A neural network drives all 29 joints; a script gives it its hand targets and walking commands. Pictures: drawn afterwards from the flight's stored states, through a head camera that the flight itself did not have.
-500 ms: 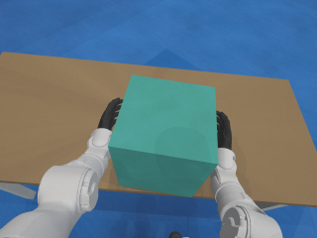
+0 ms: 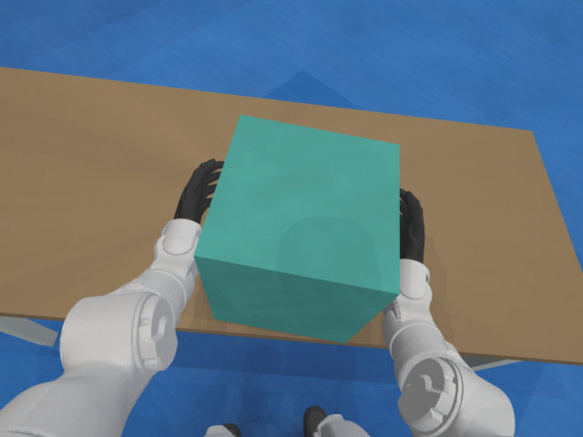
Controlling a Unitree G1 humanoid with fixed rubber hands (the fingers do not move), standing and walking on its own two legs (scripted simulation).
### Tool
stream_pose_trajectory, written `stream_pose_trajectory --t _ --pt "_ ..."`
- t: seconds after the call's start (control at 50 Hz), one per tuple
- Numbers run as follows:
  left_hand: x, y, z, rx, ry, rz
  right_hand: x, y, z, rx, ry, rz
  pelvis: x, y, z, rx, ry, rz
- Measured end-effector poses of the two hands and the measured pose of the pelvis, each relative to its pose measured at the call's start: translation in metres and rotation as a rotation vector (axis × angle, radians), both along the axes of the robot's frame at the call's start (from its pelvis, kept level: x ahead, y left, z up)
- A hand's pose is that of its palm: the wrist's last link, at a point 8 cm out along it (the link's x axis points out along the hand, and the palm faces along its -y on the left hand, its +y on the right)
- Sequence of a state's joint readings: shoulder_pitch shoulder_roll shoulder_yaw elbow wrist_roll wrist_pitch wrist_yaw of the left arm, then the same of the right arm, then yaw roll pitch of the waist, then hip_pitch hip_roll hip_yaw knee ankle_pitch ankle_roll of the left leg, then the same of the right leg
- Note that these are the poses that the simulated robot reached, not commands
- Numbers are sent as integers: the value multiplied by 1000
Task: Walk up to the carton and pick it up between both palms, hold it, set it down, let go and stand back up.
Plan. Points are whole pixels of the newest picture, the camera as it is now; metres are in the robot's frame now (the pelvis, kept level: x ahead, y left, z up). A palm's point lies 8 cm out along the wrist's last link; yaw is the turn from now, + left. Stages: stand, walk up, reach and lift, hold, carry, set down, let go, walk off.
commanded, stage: set down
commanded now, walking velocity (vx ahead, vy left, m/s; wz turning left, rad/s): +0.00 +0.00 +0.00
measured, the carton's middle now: (297, 240) +0.39 -0.05 -0.04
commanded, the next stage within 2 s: none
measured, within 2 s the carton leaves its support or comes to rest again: neither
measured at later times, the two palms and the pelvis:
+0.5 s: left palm (160, 179) +0.46 +0.14 +0.05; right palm (430, 228) +0.37 -0.23 +0.03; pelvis -0.01 +0.01 -0.01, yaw -2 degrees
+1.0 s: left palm (144, 152) +0.45 +0.14 +0.11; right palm (472, 200) +0.37 -0.25 +0.10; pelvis -0.01 -0.01 +0.01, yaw -1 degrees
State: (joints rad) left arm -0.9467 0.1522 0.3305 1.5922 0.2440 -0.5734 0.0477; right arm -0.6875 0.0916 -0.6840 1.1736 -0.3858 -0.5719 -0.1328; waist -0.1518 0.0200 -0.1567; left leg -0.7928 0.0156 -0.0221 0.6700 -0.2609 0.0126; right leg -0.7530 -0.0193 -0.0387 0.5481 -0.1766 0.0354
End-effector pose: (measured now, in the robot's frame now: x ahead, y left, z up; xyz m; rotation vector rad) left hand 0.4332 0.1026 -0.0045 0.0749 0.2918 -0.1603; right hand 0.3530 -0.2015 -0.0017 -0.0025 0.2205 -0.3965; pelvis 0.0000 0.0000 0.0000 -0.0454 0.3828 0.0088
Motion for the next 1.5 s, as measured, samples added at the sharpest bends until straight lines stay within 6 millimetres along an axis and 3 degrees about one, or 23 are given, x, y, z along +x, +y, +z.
stream_pose_trajectory --t 0.2,0.36,0.58,0.74,0.9,1.04,1.24,1.5 --pt "3 -1 -2 28 34 15 10 -5 -4 28 81 28 3 -2 -4 3 22 -20" --pt "15 7 22 28 2 25 13 -11 5 55 66 18 2 2 -11 5 0 -34" --pt "25 42 65 56 -27 92 20 -35 48 65 35 -19 -9 7 -13 2 -32 -40" --pt "22 41 91 48 -38 68 24 -43 87 57 27 -9 -12 3 -6 6 -84 -30" --pt "20 36 112 44 -32 55 20 -45 104 62 34 -1 -14 -5 1 15 -131 -28" --pt "16 40 115 32 -16 64 12 -47 103 73 37 -6 -15 -10 7 24 -155 -33" --pt "7 53 102 18 10 76 0 -48 93 78 37 -8 -15 -13 11 26 -175 -35" --pt "-8 57 100 1 1 37 -13 -37 92 65 21 16 -7 -9 20 24 -249 -45"
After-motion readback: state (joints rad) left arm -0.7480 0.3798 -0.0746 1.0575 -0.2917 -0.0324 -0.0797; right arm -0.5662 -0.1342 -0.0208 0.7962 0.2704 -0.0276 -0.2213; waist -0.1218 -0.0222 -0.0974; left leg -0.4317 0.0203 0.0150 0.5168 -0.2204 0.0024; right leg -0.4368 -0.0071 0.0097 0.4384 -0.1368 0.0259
